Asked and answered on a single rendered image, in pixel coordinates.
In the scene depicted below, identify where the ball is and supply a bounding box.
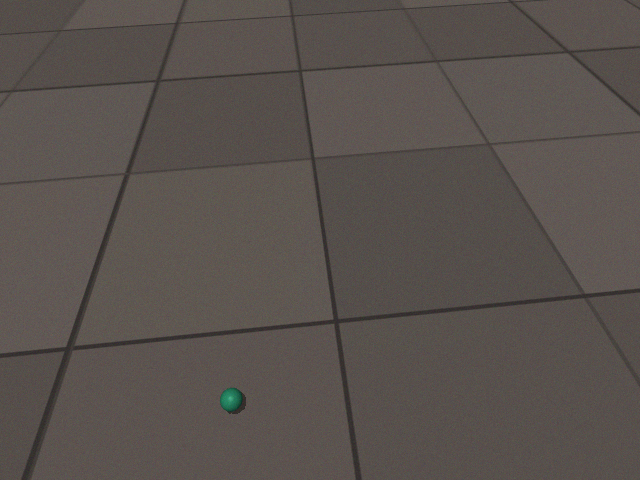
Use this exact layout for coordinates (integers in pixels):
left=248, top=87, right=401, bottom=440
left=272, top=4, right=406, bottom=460
left=220, top=388, right=243, bottom=412

